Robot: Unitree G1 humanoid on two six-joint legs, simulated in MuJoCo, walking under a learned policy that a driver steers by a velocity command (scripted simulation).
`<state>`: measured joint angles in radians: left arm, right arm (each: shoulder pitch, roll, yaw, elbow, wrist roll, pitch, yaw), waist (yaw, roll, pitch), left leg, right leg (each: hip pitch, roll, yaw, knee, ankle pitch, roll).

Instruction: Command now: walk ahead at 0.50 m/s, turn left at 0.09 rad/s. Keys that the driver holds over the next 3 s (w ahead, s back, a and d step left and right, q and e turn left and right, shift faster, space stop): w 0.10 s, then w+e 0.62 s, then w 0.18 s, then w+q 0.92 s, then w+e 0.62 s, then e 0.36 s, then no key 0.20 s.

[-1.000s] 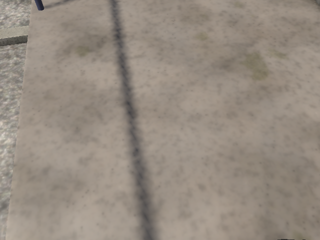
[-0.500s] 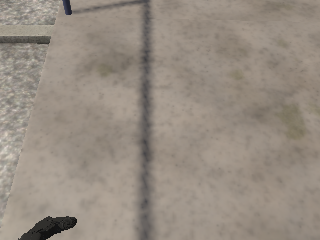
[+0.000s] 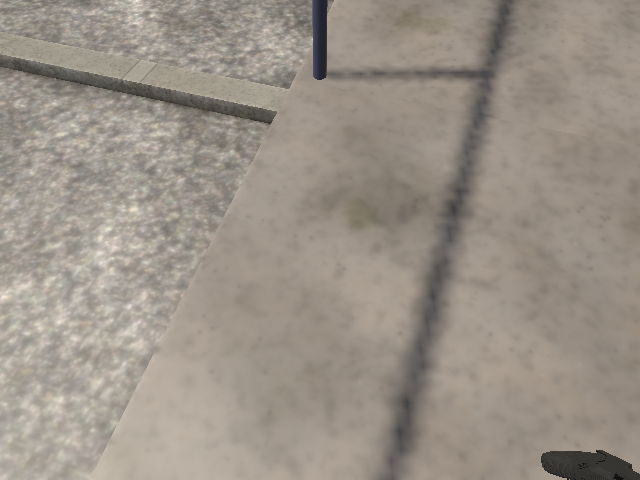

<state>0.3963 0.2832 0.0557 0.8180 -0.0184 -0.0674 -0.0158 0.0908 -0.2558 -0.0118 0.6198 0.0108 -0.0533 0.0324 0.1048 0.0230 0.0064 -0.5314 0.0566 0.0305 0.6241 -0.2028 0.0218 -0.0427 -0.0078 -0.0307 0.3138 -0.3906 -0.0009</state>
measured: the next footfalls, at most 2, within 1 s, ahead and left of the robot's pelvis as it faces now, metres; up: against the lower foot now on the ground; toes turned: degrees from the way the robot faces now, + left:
left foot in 0.02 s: +0.16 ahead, +0.12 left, +0.01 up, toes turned +3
right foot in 0.56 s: +0.44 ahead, -0.17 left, +0.04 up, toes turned -13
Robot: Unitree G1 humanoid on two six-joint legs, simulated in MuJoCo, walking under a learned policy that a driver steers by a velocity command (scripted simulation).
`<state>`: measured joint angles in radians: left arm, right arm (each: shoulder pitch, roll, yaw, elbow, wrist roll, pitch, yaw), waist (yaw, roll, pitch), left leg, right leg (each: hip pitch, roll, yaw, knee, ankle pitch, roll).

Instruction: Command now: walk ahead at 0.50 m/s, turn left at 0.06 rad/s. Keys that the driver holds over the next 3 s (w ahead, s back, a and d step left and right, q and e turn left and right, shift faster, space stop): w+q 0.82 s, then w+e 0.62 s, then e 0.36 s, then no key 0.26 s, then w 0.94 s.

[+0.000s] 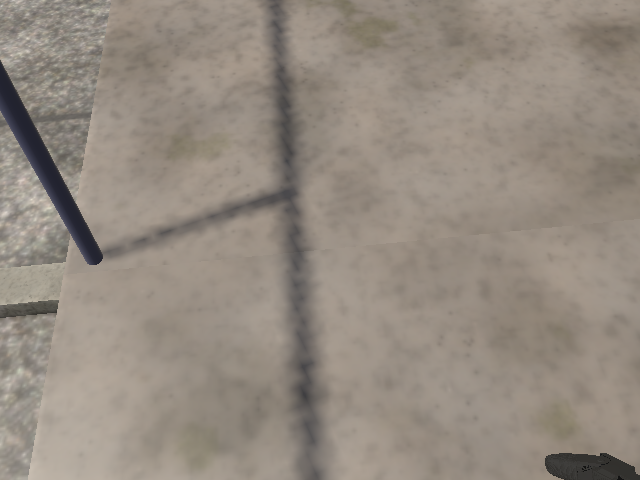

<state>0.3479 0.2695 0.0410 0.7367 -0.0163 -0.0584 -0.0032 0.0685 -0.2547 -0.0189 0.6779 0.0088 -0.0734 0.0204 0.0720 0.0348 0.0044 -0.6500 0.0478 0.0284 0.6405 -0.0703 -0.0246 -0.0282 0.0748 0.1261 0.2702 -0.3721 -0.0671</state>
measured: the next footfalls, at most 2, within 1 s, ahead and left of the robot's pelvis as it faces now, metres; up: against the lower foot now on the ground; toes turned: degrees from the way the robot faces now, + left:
left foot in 0.04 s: +0.22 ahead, +0.12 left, +0.03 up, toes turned +3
right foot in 0.52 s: +0.46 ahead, -0.08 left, +0.04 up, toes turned +18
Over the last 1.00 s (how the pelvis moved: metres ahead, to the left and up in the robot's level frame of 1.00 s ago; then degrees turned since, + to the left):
0.52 -0.10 0.05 -21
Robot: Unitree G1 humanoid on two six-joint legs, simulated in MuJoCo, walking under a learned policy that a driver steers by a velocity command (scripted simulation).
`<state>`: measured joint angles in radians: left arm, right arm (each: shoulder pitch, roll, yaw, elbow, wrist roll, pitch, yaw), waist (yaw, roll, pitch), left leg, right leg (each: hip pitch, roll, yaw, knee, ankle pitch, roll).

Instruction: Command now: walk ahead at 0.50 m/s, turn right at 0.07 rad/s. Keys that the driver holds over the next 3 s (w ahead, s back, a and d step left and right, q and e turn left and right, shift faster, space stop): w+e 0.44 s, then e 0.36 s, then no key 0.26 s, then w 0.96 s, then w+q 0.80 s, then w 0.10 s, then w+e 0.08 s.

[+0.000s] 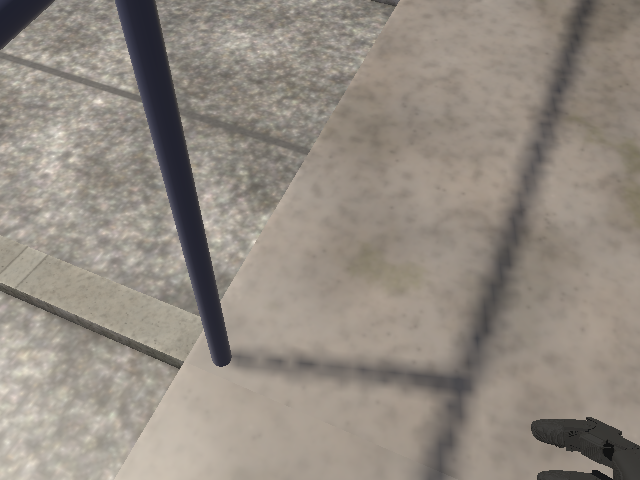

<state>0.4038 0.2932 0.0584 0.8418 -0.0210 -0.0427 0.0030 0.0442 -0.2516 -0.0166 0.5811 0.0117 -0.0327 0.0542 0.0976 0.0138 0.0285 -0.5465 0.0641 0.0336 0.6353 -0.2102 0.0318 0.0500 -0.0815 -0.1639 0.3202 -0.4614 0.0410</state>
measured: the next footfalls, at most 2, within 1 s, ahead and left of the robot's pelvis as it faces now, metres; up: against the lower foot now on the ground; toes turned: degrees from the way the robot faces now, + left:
right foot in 0.52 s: +0.43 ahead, -0.17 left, +0.04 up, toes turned -20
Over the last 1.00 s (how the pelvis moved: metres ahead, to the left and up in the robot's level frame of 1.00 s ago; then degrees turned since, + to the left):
0.48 0.11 0.03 27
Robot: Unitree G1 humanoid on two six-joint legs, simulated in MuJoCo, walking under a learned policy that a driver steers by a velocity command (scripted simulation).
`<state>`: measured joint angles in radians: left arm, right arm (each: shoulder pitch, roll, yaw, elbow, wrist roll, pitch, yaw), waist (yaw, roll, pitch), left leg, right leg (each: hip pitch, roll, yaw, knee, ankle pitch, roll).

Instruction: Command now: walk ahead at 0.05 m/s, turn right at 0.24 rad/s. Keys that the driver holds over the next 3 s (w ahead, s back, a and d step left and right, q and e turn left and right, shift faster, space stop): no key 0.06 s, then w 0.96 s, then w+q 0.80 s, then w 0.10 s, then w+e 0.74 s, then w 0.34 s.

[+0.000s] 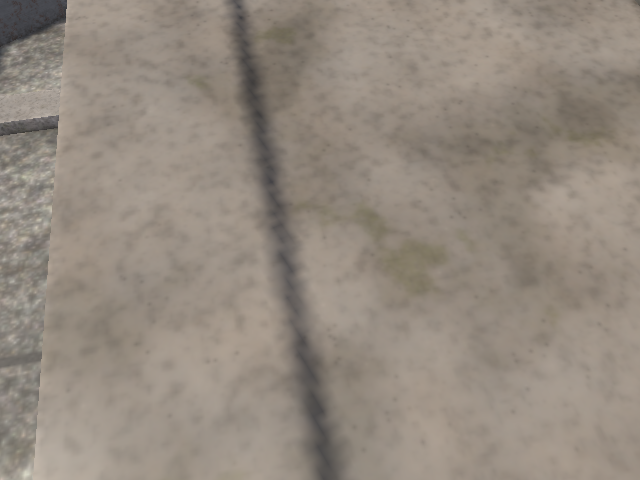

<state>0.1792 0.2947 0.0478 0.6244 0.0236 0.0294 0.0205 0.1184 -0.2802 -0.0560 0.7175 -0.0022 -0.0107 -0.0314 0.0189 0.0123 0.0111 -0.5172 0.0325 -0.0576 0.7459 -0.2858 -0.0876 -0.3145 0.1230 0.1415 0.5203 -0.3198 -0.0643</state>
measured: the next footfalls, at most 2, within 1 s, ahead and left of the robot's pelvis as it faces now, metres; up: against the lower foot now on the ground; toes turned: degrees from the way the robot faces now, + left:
left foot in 0.02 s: +0.11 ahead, +0.15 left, +0.01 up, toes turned -2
left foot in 0.62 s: +0.34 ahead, +0.15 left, +0.03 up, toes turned +1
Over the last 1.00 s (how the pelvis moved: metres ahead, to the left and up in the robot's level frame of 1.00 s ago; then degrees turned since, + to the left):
0.41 -0.07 0.05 -30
